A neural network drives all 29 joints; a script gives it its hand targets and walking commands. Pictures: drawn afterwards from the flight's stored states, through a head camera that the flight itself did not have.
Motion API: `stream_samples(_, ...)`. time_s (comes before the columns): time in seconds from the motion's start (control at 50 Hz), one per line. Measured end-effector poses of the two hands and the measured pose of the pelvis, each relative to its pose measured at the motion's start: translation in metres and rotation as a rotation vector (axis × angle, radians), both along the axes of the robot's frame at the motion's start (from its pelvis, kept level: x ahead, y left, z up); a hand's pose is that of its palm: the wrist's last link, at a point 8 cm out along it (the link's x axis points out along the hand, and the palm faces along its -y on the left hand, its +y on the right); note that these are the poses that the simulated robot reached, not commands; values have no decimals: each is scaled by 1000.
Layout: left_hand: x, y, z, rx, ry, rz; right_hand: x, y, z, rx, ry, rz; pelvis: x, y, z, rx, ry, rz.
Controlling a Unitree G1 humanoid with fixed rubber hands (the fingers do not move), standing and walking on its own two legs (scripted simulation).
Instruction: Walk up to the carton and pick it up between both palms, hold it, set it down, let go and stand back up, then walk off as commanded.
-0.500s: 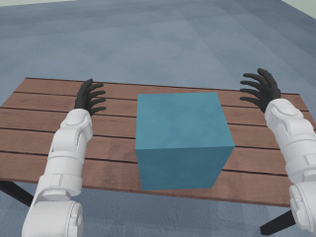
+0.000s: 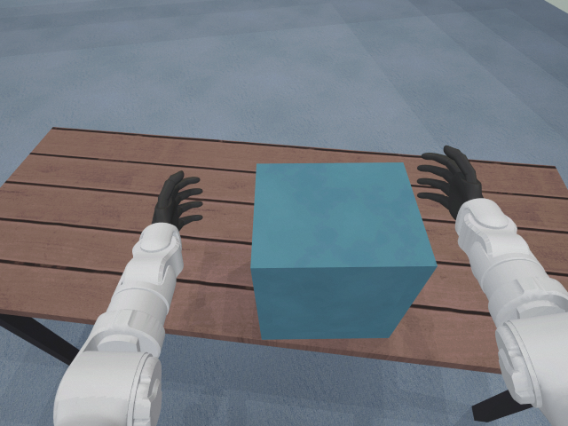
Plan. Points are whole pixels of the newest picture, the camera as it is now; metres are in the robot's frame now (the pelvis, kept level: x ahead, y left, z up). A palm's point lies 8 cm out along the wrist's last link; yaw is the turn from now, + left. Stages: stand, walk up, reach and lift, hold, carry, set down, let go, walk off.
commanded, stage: reach and lift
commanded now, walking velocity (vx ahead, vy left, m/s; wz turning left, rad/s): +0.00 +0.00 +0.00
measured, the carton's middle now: (327, 257) +0.41 -0.02 -0.04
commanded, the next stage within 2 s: none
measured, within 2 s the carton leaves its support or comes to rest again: neither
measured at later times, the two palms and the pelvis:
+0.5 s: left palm (191, 252) +0.38 +0.20 +0.00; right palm (455, 227) +0.43 -0.21 +0.03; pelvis -0.03 -0.02 -0.03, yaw +1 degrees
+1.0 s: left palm (221, 244) +0.40 +0.15 +0.00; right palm (427, 229) +0.43 -0.18 +0.02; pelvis -0.03 -0.01 -0.04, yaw +0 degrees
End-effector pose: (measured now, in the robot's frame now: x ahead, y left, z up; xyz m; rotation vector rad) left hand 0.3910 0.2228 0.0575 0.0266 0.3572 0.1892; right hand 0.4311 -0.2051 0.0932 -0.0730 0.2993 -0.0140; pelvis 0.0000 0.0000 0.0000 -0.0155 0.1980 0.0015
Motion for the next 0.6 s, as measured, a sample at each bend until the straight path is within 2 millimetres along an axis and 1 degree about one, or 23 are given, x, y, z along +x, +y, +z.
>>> stream_samples(0.08,-4,-5,-19,-6,-19,9,-3,9,-22,1,6,5,-4,0,-4,-2,57,-4)
stream_samples(0.12,-2,-8,-22,-6,-36,15,-2,14,-29,4,1,11,-6,0,-7,-3,90,-9)
stream_samples(0.18,2,-13,-22,-3,-62,22,0,17,-33,13,-13,9,-9,0,-10,-4,128,-15)
stream_samples(0.28,3,-18,-26,8,-39,14,2,9,-38,-10,-9,-11,-14,-4,-17,-3,158,-16)
stream_samples(0.38,-2,-22,-40,-7,-34,19,-1,-4,-45,-46,-8,-34,-18,-10,-24,4,177,-8)
stream_samples(0.44,-6,-23,-52,-17,-33,28,-2,-9,-52,-55,-12,-40,-22,-14,-29,9,194,-3)
stream_samples(0.52,-11,-23,-64,-8,-30,33,-3,-9,-63,-41,-19,-37,-28,-18,-34,11,216,9)
stream_samples(0.6,-12,-22,-69,6,-44,43,-4,-2,-75,-11,-24,-20,-32,-19,-38,12,249,17)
